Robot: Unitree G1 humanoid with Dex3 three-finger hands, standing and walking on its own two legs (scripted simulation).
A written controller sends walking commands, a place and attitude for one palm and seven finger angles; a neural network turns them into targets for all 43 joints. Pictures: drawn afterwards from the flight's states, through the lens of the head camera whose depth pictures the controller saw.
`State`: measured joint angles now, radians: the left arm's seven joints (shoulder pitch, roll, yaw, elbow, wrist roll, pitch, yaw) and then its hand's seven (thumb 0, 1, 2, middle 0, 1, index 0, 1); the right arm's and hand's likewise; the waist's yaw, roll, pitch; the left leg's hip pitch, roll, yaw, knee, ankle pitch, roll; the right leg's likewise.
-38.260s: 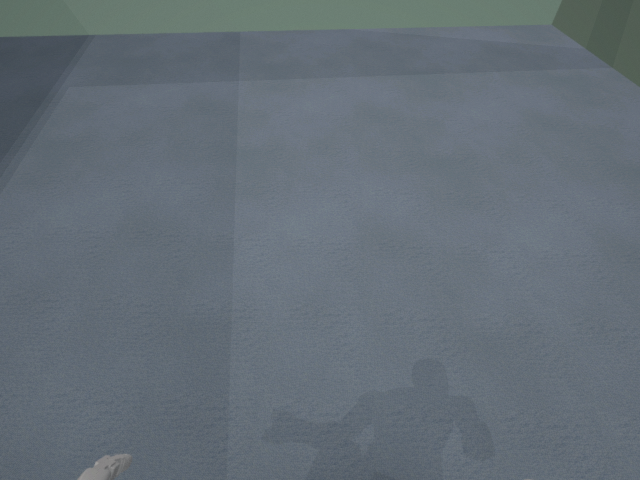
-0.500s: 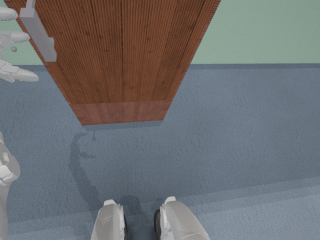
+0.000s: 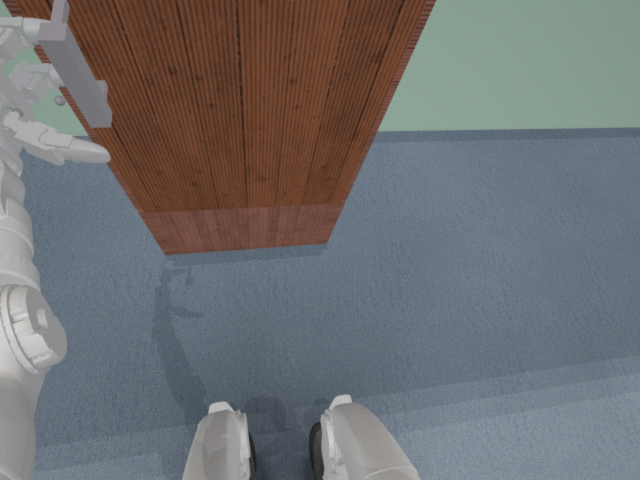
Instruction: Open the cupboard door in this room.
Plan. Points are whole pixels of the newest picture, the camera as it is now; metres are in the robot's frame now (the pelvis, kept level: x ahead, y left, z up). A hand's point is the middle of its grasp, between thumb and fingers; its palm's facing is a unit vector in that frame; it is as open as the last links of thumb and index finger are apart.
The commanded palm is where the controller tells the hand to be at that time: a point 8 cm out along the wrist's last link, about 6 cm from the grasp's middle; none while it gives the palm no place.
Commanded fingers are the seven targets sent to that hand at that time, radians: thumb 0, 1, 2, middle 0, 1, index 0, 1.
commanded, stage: slide the fingers in behind the handle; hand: left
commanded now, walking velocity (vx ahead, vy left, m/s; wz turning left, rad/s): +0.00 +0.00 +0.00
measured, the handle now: (82, 67) +0.58 +0.22 +0.06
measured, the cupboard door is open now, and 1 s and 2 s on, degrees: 0 0 2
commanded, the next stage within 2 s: close the thumb around the handle in 0.88 s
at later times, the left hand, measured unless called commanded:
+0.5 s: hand (92, 104) +0.53 +0.21 +0.07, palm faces +0.02 -1.00 +0.00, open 14.0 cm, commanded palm +0.51 +0.24 +0.06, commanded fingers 0.00 -0.50 0.30 -0.30 -1.20 -0.30 -1.20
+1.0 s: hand (99, 105) +0.53 +0.20 +0.06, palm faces +0.03 -1.00 -0.02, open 14.0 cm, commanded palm +0.51 +0.24 +0.06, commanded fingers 0.00 -0.39 0.35 -0.31 -1.21 -0.31 -1.21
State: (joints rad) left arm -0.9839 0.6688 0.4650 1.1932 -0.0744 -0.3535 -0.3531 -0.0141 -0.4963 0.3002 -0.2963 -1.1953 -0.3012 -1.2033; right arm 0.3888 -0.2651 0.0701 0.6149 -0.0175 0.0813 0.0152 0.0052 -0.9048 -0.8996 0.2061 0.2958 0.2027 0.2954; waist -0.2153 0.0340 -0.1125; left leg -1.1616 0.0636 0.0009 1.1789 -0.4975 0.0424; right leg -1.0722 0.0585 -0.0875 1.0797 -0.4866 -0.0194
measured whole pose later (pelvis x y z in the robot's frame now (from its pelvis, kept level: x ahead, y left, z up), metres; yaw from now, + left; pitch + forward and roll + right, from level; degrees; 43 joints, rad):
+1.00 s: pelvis +0.00 -0.01 +0.00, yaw +0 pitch +27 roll -4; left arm -1.00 0.59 0.42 1.22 -0.06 -0.40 -0.26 -0.01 -0.50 0.30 -0.29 -1.19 -0.30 -1.20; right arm 0.38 -0.27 0.05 0.62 -0.02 0.07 0.02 0.01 -0.91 -0.90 0.21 0.30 0.20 0.30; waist -0.21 0.04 -0.11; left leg -1.16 0.06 0.00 1.19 -0.50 0.03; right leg -1.08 0.05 -0.08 1.11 -0.50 -0.03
